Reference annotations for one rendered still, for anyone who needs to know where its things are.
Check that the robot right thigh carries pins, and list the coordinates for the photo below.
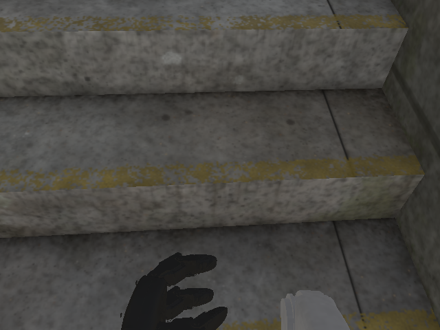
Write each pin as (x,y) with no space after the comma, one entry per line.
(310,310)

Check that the robot left hand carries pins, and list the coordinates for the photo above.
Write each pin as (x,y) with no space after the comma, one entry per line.
(151,304)

